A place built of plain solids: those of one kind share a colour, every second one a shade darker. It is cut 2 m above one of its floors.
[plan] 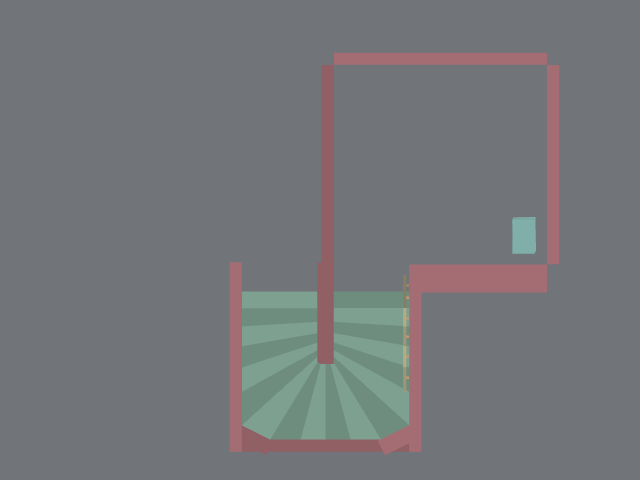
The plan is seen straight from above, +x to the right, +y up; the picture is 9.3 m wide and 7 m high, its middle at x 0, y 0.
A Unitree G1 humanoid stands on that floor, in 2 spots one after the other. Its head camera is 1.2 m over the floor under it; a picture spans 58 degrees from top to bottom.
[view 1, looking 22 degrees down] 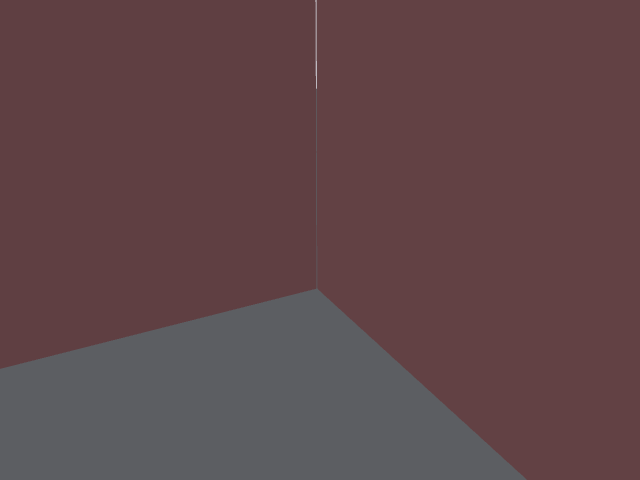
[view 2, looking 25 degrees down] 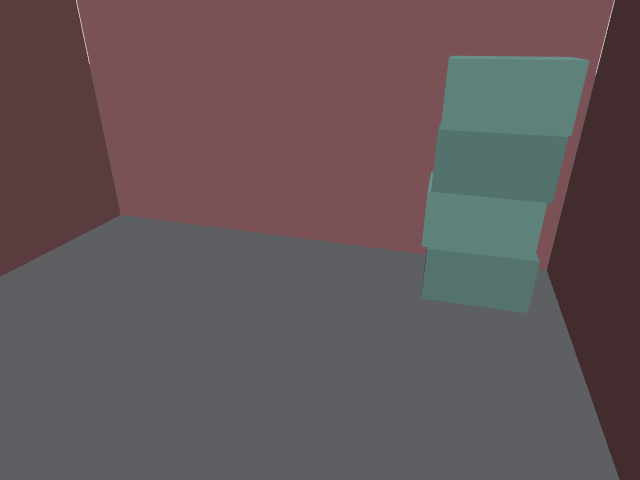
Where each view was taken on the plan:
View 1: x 2.17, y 1.53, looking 152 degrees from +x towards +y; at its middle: wall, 2.36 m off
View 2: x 0.86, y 0.25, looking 17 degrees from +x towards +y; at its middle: wall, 2.83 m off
